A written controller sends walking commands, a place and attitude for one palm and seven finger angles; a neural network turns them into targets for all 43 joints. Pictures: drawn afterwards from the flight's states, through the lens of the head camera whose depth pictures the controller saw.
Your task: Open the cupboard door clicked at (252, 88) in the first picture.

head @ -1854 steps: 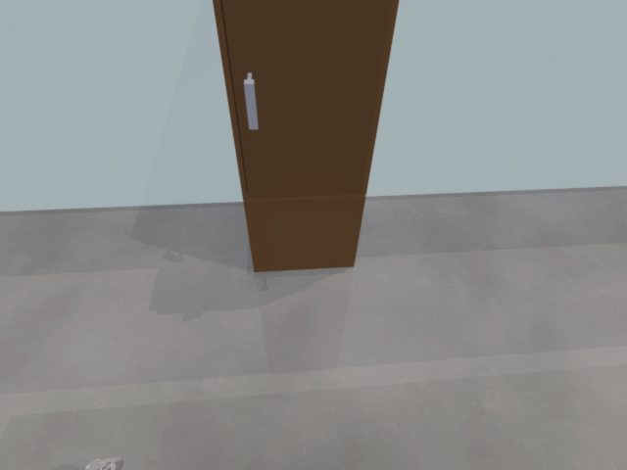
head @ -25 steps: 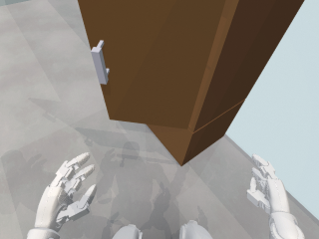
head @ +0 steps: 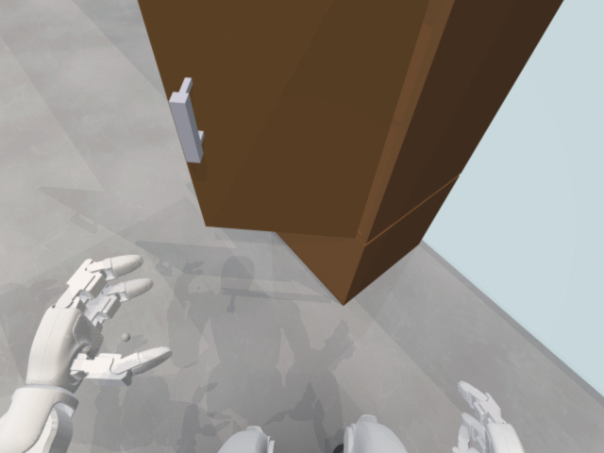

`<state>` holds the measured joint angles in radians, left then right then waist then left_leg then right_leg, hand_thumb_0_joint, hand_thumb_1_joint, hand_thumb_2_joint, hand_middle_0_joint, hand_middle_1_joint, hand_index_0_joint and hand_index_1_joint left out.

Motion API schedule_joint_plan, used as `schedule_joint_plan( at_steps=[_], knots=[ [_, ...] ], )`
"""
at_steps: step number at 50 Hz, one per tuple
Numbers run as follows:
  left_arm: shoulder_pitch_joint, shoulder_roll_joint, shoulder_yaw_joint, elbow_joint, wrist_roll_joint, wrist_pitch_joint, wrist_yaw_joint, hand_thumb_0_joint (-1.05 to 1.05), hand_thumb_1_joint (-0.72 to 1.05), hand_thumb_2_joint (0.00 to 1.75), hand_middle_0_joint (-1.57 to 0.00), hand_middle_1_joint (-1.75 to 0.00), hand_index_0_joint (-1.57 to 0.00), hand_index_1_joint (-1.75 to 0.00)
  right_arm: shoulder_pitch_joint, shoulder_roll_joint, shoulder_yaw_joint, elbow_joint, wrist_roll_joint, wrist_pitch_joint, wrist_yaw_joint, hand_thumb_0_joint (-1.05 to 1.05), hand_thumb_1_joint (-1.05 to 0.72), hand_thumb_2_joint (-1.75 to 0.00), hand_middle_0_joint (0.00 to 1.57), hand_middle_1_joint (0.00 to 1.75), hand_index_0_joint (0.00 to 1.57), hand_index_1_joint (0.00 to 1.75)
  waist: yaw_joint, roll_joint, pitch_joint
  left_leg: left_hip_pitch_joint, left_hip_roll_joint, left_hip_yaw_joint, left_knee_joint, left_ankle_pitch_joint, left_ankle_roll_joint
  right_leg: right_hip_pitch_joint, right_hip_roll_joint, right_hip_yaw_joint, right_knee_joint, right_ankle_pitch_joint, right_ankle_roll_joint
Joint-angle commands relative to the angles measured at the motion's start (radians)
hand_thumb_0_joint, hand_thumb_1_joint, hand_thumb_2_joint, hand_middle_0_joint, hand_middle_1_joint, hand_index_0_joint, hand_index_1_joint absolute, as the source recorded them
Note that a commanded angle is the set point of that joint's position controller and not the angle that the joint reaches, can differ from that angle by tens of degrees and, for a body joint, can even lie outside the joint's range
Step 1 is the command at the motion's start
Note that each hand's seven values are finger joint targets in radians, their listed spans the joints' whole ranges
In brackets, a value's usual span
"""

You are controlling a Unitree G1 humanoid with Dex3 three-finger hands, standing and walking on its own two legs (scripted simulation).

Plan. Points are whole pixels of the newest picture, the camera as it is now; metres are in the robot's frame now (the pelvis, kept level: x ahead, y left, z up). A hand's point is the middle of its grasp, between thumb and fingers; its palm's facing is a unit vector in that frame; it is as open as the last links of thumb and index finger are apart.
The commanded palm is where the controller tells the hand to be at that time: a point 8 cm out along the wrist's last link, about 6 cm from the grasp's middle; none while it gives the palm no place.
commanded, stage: raise the hand with hooked fingers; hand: left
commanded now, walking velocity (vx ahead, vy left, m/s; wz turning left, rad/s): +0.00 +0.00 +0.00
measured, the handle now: (191, 121) +0.58 +0.21 +0.07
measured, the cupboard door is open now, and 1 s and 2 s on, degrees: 47 47 47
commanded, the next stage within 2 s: move the hooked fingers beside the handle in 1.16 s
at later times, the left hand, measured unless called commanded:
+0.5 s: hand (85, 290) +0.28 +0.26 +0.08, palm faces +0.02 -1.00 -0.05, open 13.8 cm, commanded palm +0.26 +0.31 +0.08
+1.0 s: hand (94, 272) +0.30 +0.26 +0.08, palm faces +0.01 -1.00 -0.03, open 13.9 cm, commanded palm +0.27 +0.30 +0.09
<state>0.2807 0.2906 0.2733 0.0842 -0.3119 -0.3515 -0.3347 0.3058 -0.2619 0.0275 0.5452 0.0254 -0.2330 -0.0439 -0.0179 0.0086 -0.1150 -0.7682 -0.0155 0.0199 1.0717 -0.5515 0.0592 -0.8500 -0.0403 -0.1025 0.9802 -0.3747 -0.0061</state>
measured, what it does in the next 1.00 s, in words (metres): stands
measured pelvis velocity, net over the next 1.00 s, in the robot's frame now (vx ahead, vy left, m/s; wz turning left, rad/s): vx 0.01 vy -0.01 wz -0.01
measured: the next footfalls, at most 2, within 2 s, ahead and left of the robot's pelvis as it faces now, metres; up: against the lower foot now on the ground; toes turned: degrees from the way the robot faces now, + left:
none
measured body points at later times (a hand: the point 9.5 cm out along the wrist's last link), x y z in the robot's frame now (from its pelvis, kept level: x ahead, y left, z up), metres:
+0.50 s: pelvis +0.01 +0.00 +0.02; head +0.06 +0.01 +0.46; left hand +0.27 +0.32 +0.08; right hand +0.19 -0.23 -0.05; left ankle -0.02 +0.08 -0.67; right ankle +0.06 -0.13 -0.67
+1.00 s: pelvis +0.01 -0.01 +0.02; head +0.07 +0.00 +0.47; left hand +0.29 +0.31 +0.09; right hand +0.15 -0.27 -0.05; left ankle -0.02 +0.08 -0.67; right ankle +0.06 -0.13 -0.67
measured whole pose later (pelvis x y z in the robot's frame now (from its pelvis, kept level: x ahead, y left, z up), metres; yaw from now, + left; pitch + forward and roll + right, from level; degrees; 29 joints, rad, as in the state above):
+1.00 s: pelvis +0.01 -0.01 +0.02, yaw +0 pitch +11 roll -2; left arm -0.04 0.41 0.44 0.44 -0.35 -0.29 -0.53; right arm 0.31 -0.29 0.05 0.54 0.03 -0.20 -0.06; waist -0.01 0.00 -0.08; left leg -0.61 0.00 0.02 0.91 -0.49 0.04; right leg -0.70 -0.02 -0.10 0.83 -0.32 -0.02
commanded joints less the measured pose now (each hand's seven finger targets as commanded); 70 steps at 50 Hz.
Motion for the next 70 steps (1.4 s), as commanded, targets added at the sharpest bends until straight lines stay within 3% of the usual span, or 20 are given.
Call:
schedule_joint_plan(
  at_steps=[1,5,13,19,21,24,27,31,33,37,40,45,54,56,59,62,63,66,67,70],
  knots=[
    [-0.088,0.162,0.072,-0.21,-0.024,-0.071,-0.014,0.0,-0.22,0.42,-0.28,-1.02,-0.28,-1.02,-0.059,-0.15,-0.065,-0.166,0.002,-0.066,-0.007,0.0,-0.9,-0.9,0.2,0.3,0.2,0.3,0.013,0.067,-0.212,0.088,0.015,-0.091,-0.228,0.381,-0.081,0.247,0.046,0.011,-0.085,0.098,-0.03],
    [-0.127,0.186,0.087,-0.195,-0.017,-0.061,-0.01,0.0,-0.31,0.38,-0.29,-1.08,-0.29,-1.08,-0.049,-0.156,-0.064,-0.161,0.006,-0.058,-0.01,0.0,-0.9,-0.9,0.2,0.3,0.2,0.3,0.013,0.105,-0.195,0.122,0.02,-0.097,-0.251,0.382,-0.089,0.241,0.043,0.008,-0.102,0.083,-0.026],
    [-0.25,0.238,0.126,-0.119,-0.029,-0.016,-0.06,0.0,-0.5,0.3,-0.3,-1.2,-0.3,-1.2,-0.039,-0.161,-0.054,-0.157,0.009,-0.034,-0.018,0.0,-0.9,-0.9,0.2,0.3,0.2,0.3,0.009,0.1,-0.201,0.175,0.024,-0.1,-0.269,0.459,-0.097,0.285,0.052,0.011,-0.127,0.149,-0.027],
    [-0.328,0.291,0.175,-0.052,-0.046,0.01,-0.106,0.0,-0.5,0.3,-0.3,-1.2,-0.3,-1.2,-0.038,-0.162,-0.045,-0.151,0.008,-0.032,-0.023,0.0,-0.9,-0.9,0.2,0.3,0.2,0.3,0.017,0.087,-0.233,0.199,0.023,-0.095,-0.28,0.506,-0.096,0.339,0.053,0.018,-0.146,0.204,-0.028],
    [-0.361,0.309,0.19,-0.007,-0.057,0.021,-0.124,0.0,-0.5,0.3,-0.3,-1.2,-0.3,-1.2,-0.035,-0.165,-0.04,-0.145,0.006,-0.029,-0.023,0.0,-0.9,-0.9,0.2,0.3,0.2,0.3,0.015,0.087,-0.209,0.192,0.02,-0.091,-0.279,0.511,-0.094,0.343,0.059,0.02,-0.152,0.222,-0.033],
    [-0.403,0.324,0.204,0.042,-0.059,0.023,-0.147,0.0,-0.5,0.3,-0.3,-1.2,-0.3,-1.2,-0.037,-0.167,-0.04,-0.138,0.008,-0.026,-0.025,0.0,-0.9,-0.9,0.2,0.3,0.2,0.3,0.014,0.068,-0.212,0.181,0.019,-0.085,-0.291,0.477,-0.087,0.36,0.053,0.025,-0.167,0.209,-0.03],
    [-0.458,0.363,0.23,0.061,-0.067,0.024,-0.168,0.0,-0.5,0.3,-0.3,-1.2,-0.3,-1.2,-0.035,-0.168,-0.038,-0.135,0.007,-0.024,-0.026,0.0,-0.9,-0.9,0.2,0.3,0.2,0.3,0.015,0.096,-0.236,0.189,0.015,-0.074,-0.294,0.471,-0.081,0.391,0.052,0.038,-0.18,0.221,-0.033],
    [-0.507,0.389,0.25,0.139,-0.077,0.029,-0.193,0.0,-0.5,0.3,-0.3,-1.2,-0.3,-1.2,-0.032,-0.175,-0.036,-0.133,0.008,-0.019,-0.031,0.0,-0.9,-0.9,0.2,0.3,0.2,0.3,0.011,0.057,-0.196,0.151,0.011,-0.066,-0.303,0.402,-0.065,0.404,0.052,0.052,-0.203,0.19,-0.034],
    [-0.544,0.409,0.259,0.131,-0.073,0.022,-0.204,0.0,-0.5,0.3,-0.3,-1.2,-0.3,-1.2,-0.027,-0.174,-0.04,-0.128,0.012,-0.018,-0.033,0.0,-0.9,-0.9,0.2,0.3,0.2,0.3,0.013,0.096,-0.228,0.177,0.011,-0.063,-0.312,0.41,-0.063,0.415,0.048,0.056,-0.209,0.196,-0.033],
    [-0.475,0.387,0.253,0.165,-0.077,0.02,-0.214,0.0,-0.5,0.3,-0.3,-1.2,-0.3,-1.2,-0.016,-0.174,-0.043,-0.135,0.009,-0.02,-0.026,0.0,-0.9,-0.9,0.2,0.3,0.2,0.3,0.023,0.057,-0.24,0.178,0.012,-0.057,-0.312,0.456,-0.058,0.44,0.05,0.058,-0.209,0.24,-0.032],
    [-0.476,0.382,0.262,0.193,-0.084,0.022,-0.209,0.0,-0.5,0.3,-0.3,-1.2,-0.3,-1.2,-0.02,-0.177,-0.045,-0.14,0.01,-0.015,-0.022,0.0,-0.9,-0.9,0.2,0.3,0.2,0.3,0.018,0.02,-0.193,0.127,0.007,-0.048,-0.316,0.375,-0.051,0.427,0.045,0.067,-0.228,0.183,-0.027],
    [-0.501,0.399,0.265,0.14,-0.07,-0.003,-0.189,0.0,-0.5,0.3,-0.3,-1.2,-0.3,-1.2,-0.02,-0.169,-0.045,-0.147,0.009,-0.017,-0.023,0.0,-0.9,-0.9,0.2,0.3,0.2,0.3,0.023,0.095,-0.225,0.159,0.006,-0.047,-0.324,0.368,-0.051,0.434,0.043,0.073,-0.226,0.168,-0.03],
    [-0.5,0.394,0.264,0.146,-0.073,-0.007,-0.193,0.0,-0.5,0.3,-0.3,-1.2,-0.3,-1.2,-0.014,-0.167,-0.043,-0.135,0.006,-0.019,-0.03,0.0,-0.9,-0.9,0.2,0.3,0.2,0.3,0.017,0.094,-0.23,0.172,0.01,-0.048,-0.317,0.419,-0.056,0.438,0.046,0.068,-0.215,0.232,-0.027],
    [-0.504,0.38,0.252,0.179,-0.081,0.004,-0.203,0.0,-0.5,0.3,-0.3,-1.2,-0.3,-1.2,-0.012,-0.172,-0.04,-0.135,0.006,-0.017,-0.031,0.0,-0.9,-0.9,0.2,0.3,0.2,0.3,0.009,0.043,-0.203,0.148,0.01,-0.048,-0.311,0.393,-0.051,0.433,0.049,0.071,-0.219,0.217,-0.028],
    [-0.531,0.385,0.242,0.164,-0.072,0.005,-0.211,0.0,-0.5,0.3,-0.3,-1.2,-0.3,-1.2,-0.023,-0.17,-0.039,-0.135,0.01,-0.019,-0.031,0.0,-0.9,-0.9,0.2,0.3,0.2,0.3,0.012,0.09,-0.207,0.158,0.009,-0.053,-0.321,0.372,-0.056,0.417,0.044,0.069,-0.219,0.188,-0.029],
    [-0.528,0.401,0.259,0.157,-0.074,0.004,-0.213,0.0,-0.5,0.3,-0.3,-1.2,-0.3,-1.2,-0.017,-0.17,-0.038,-0.136,0.007,-0.019,-0.03,0.0,-0.9,-0.9,0.2,0.3,0.2,0.3,0.016,0.086,-0.229,0.175,0.011,-0.055,-0.314,0.408,-0.058,0.426,0.049,0.066,-0.211,0.219,-0.032],
    [-0.515,0.393,0.256,0.169,-0.076,0.006,-0.212,0.0,-0.5,0.3,-0.3,-1.2,-0.3,-1.2,-0.016,-0.169,-0.039,-0.138,0.008,-0.018,-0.031,0.0,-0.9,-0.9,0.2,0.3,0.2,0.3,0.014,0.057,-0.227,0.165,0.011,-0.054,-0.313,0.396,-0.056,0.423,0.049,0.065,-0.213,0.209,-0.028],
    [-0.688,0.401,0.233,0.197,-0.067,0.003,-0.207,0.0,-0.5,0.3,-0.3,-1.2,-0.3,-1.2,-0.02,-0.175,-0.034,-0.122,0.007,-0.013,-0.042,0.0,-0.9,-0.9,0.2,0.3,0.2,0.3,-0.014,0.072,-0.173,0.14,0.012,-0.055,-0.306,0.324,-0.055,0.368,0.051,0.07,-0.213,0.145,-0.031],
    [-0.728,0.425,0.246,0.219,-0.059,0.001,-0.206,0.0,-0.5,0.3,-0.3,-1.2,-0.3,-1.2,-0.012,-0.177,-0.036,-0.114,0.009,-0.01,-0.047,0.0,-0.9,-0.9,0.2,0.3,0.2,0.3,-0.018,0.07,-0.195,0.143,0.011,-0.055,-0.305,0.318,-0.055,0.372,0.048,0.074,-0.215,0.139,-0.028],
    [-0.798,0.414,0.212,0.277,-0.038,0.0,-0.208,0.0,-0.5,0.3,-0.3,-1.2,-0.3,-1.2,-0.002,-0.178,-0.033,-0.104,0.011,-0.009,-0.054,0.0,-0.9,-0.9,0.2,0.3,0.2,0.3,-0.023,0.086,-0.217,0.146,0.011,-0.061,-0.307,0.306,-0.057,0.356,0.043,0.073,-0.208,0.124,-0.029]
  ],
)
